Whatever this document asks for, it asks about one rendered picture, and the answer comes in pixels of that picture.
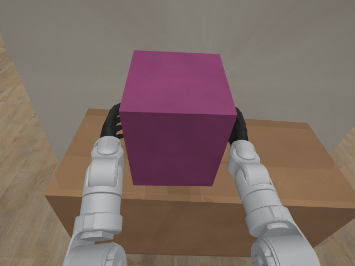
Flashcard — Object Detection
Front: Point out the pedestal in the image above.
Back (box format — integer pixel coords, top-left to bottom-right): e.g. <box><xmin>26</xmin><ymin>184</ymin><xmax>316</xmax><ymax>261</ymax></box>
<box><xmin>45</xmin><ymin>108</ymin><xmax>355</xmax><ymax>257</ymax></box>

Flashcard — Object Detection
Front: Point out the robot right hand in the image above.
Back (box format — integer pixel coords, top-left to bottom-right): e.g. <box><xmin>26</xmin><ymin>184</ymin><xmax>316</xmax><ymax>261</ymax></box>
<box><xmin>229</xmin><ymin>107</ymin><xmax>249</xmax><ymax>146</ymax></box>

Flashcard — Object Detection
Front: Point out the robot left upper arm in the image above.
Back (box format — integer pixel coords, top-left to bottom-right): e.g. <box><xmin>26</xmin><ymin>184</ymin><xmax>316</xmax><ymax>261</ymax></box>
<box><xmin>63</xmin><ymin>242</ymin><xmax>127</xmax><ymax>266</ymax></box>

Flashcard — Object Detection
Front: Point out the robot right forearm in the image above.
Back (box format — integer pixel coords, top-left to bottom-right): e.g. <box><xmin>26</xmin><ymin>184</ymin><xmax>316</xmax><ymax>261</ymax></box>
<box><xmin>227</xmin><ymin>140</ymin><xmax>320</xmax><ymax>266</ymax></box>

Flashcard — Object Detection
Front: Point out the robot left hand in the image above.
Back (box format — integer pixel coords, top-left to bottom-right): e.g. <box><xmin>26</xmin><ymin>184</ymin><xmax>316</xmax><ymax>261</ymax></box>
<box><xmin>100</xmin><ymin>103</ymin><xmax>124</xmax><ymax>139</ymax></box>

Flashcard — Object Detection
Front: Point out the robot left forearm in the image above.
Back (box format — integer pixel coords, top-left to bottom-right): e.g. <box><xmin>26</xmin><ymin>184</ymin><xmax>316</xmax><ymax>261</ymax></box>
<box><xmin>63</xmin><ymin>136</ymin><xmax>124</xmax><ymax>265</ymax></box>

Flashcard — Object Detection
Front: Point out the robot right upper arm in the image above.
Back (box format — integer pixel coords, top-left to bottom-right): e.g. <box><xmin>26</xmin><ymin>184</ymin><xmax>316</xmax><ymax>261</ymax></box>
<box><xmin>251</xmin><ymin>234</ymin><xmax>320</xmax><ymax>266</ymax></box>

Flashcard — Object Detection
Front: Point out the carton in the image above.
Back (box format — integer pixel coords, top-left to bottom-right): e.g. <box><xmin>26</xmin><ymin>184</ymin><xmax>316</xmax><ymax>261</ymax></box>
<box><xmin>119</xmin><ymin>50</ymin><xmax>237</xmax><ymax>186</ymax></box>

